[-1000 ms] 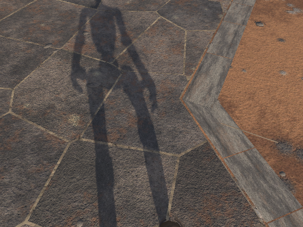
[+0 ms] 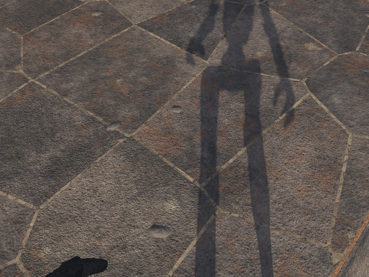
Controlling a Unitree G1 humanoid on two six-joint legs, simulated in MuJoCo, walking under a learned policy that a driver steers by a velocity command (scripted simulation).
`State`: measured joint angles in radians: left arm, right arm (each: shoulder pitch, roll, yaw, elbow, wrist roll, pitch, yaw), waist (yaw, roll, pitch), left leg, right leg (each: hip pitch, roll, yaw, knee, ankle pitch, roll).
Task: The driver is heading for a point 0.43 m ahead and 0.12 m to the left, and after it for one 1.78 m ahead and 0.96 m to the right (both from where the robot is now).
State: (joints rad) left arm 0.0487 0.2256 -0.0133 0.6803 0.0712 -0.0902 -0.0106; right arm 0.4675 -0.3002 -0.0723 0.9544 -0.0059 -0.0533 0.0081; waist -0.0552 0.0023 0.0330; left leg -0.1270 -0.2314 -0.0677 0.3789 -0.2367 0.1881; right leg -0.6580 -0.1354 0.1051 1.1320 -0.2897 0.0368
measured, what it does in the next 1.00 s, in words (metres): walks ahead: right foot, then left foot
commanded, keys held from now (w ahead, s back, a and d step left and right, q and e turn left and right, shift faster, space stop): w+q+shift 0.26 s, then e+shift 0.74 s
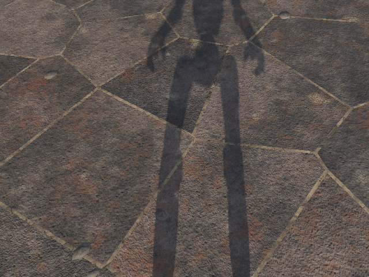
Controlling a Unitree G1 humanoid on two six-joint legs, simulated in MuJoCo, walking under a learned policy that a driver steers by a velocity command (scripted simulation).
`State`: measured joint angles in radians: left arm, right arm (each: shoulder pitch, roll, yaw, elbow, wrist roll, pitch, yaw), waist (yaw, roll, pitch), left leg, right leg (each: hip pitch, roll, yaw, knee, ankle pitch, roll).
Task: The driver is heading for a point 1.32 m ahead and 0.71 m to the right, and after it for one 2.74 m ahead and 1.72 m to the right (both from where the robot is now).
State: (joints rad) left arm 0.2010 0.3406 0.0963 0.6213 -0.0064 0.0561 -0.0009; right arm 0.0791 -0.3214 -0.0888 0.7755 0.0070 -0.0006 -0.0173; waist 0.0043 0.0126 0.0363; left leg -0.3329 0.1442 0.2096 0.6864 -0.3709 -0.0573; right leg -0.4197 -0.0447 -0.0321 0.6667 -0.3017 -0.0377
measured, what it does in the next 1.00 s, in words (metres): steps to the right, turning right: left foot, then right foot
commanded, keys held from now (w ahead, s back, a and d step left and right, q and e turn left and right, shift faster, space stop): e+shift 0.28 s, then w+e+shift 0.36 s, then w+shift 0.28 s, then w+q+shift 0.08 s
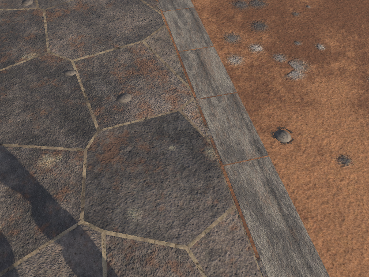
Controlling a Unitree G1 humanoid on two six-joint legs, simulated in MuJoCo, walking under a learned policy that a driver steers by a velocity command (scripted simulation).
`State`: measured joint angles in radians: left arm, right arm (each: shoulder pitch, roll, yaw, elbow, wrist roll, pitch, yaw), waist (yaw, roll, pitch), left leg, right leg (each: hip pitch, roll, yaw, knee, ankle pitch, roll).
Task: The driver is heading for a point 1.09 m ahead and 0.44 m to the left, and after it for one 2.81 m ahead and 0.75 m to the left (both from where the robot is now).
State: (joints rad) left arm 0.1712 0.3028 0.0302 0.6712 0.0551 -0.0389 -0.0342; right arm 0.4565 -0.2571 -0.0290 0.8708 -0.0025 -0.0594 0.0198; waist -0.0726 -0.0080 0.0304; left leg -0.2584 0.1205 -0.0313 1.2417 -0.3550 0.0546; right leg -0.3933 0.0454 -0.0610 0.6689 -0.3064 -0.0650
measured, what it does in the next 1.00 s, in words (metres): walks ahead, turning left: left foot, then right foot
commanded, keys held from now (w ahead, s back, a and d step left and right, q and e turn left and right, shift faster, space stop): w+q+shift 1.00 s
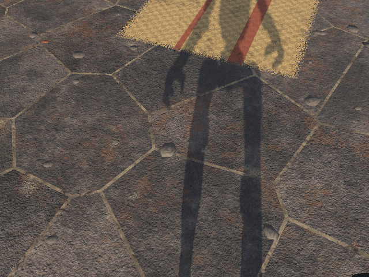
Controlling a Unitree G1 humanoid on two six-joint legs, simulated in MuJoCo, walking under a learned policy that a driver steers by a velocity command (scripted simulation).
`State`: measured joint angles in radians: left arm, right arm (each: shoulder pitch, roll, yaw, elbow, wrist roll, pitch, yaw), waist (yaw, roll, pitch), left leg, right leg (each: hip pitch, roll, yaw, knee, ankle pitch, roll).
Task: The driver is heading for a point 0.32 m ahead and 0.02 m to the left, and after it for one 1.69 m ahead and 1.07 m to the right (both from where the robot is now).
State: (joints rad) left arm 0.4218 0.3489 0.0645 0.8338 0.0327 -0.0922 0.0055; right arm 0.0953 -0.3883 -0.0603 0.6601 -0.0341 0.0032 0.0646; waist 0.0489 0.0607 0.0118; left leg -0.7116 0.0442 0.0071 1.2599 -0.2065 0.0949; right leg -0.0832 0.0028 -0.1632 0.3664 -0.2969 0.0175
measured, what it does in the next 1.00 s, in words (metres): walks ahead, turning right: left foot, then right foot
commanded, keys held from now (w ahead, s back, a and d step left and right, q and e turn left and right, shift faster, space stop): w+q+shift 0.10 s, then e+shift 0.90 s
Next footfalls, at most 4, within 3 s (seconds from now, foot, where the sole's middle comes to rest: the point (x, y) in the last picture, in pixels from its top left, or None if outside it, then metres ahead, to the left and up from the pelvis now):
0.20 left None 0.39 0.08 -0.77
0.68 right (230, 249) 0.59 -0.10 -0.77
1.10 left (180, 222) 0.69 0.09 -0.77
1.54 right None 0.46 -0.10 -0.77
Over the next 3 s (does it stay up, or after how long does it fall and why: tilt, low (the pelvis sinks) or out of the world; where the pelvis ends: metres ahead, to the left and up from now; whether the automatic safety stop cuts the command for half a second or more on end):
stays up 0.57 -0.18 0.01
